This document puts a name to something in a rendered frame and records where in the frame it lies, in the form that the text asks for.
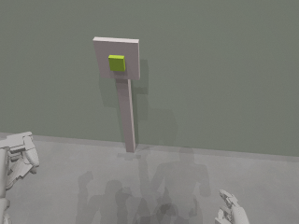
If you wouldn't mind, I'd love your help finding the robot right hand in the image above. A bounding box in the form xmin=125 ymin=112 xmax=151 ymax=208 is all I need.
xmin=215 ymin=189 xmax=250 ymax=224

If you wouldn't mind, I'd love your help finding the panel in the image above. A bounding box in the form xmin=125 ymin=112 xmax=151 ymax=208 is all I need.
xmin=93 ymin=36 xmax=140 ymax=153

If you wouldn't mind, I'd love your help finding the robot left forearm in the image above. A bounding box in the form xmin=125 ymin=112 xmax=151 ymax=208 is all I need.
xmin=0 ymin=198 xmax=12 ymax=224

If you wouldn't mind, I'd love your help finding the robot left hand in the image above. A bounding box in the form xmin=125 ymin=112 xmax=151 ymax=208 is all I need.
xmin=0 ymin=132 xmax=39 ymax=199

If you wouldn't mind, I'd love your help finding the button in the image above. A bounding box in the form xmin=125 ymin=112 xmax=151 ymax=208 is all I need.
xmin=108 ymin=55 xmax=125 ymax=72

